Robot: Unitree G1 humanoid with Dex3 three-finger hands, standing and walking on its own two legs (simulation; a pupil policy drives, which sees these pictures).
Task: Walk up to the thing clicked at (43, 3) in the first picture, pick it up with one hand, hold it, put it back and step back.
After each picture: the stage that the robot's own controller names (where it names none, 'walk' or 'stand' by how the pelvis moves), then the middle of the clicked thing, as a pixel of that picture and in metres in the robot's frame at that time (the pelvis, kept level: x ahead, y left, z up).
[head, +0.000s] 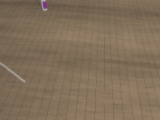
stand; (43, 1) +2.15 +0.53 -0.66
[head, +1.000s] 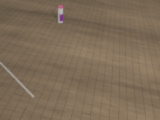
walk; (60, 14) +2.05 +0.24 -0.63
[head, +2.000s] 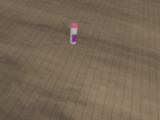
walk; (73, 33) +1.40 +0.04 -0.64
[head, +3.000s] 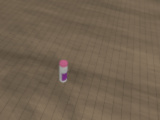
walk; (63, 71) +0.88 +0.11 -0.65
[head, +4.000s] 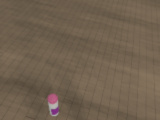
walk; (53, 105) +0.54 +0.16 -0.64
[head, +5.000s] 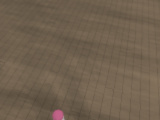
stand; out of the picture +0.40 +0.15 -0.63
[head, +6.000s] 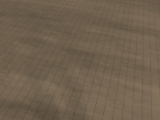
stand; out of the picture +0.38 +0.16 -0.66
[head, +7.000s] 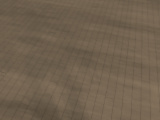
stand; out of the picture +0.37 +0.17 -0.66
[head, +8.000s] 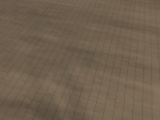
stand; out of the picture +0.37 +0.16 -0.66
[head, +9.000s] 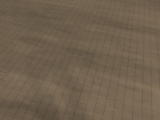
stand; out of the picture +0.37 +0.16 -0.66
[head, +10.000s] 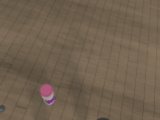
go down; (48, 95) +0.41 +0.15 -0.52
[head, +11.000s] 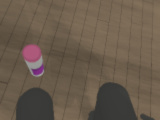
go down; (35, 62) +0.47 +0.17 -0.28
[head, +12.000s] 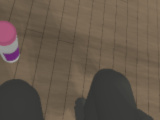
close in; (7, 45) +0.46 +0.20 -0.21
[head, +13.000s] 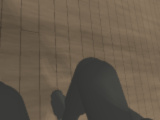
close; out of the picture +0.45 +0.23 -0.17
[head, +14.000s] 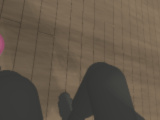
lift; out of the picture +0.38 +0.22 -0.16
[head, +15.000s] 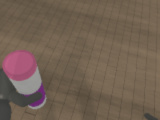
lift; (29, 85) +0.32 +0.17 +0.03
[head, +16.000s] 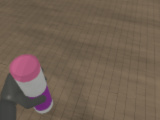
hold; (35, 88) +0.31 +0.15 +0.06
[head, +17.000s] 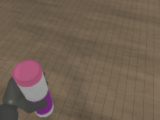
hold; (37, 93) +0.30 +0.15 +0.03
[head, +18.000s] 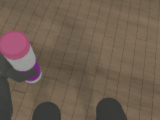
crouch; (25, 62) +0.40 +0.17 -0.04
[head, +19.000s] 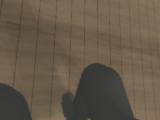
lower; out of the picture +0.46 +0.24 -0.15
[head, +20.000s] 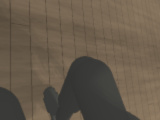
lower; out of the picture +0.46 +0.27 -0.18
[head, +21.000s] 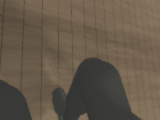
lower; out of the picture +0.44 +0.25 -0.17
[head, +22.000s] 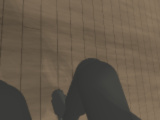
lower; out of the picture +0.44 +0.25 -0.17
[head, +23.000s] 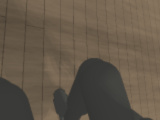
lower; out of the picture +0.43 +0.24 -0.17
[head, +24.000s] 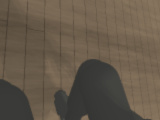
open; out of the picture +0.44 +0.23 -0.17
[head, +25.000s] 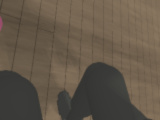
stand; out of the picture +0.43 +0.23 -0.18
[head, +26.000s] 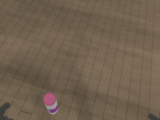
stand; (51, 104) +0.39 +0.15 -0.52
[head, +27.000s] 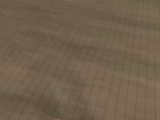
stand; out of the picture +0.37 +0.14 -0.60
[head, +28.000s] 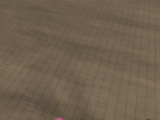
stand; out of the picture +0.38 +0.14 -0.60
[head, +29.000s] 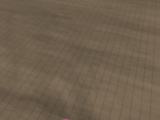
stand; out of the picture +0.39 +0.13 -0.65
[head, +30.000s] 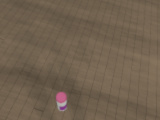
walk; (61, 102) +0.43 +0.09 -0.64
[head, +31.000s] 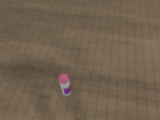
walk; (65, 85) +0.61 +0.14 -0.63
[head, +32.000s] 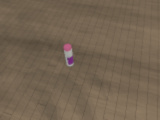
walk; (68, 55) +0.95 +0.17 -0.63
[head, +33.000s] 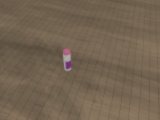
stand; (67, 60) +1.03 +0.14 -0.65
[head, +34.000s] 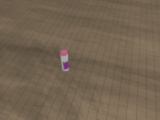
stand; (64, 60) +1.04 +0.17 -0.66
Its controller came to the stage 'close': yes
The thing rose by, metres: 0.69
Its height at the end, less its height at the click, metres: +0.00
